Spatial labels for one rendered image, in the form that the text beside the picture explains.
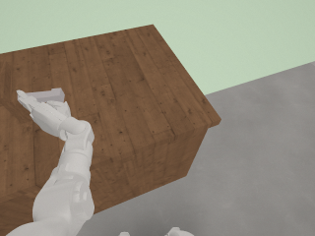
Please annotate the left robot hand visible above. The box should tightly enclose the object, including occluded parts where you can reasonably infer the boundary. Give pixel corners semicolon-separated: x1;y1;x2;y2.
16;89;71;137

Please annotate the tap lever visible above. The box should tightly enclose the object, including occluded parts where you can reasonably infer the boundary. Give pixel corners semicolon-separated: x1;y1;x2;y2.
17;88;65;103

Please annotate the robot left forearm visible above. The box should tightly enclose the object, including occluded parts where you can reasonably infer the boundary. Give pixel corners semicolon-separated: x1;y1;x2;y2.
32;116;95;221

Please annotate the robot left upper arm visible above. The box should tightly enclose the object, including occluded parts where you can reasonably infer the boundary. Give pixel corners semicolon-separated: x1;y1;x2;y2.
6;180;95;236

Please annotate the robot right shin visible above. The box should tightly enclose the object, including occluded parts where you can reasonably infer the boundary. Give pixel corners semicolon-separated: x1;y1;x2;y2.
168;227;180;233

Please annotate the counter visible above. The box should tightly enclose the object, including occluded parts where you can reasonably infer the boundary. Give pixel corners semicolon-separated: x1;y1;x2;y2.
0;25;221;236

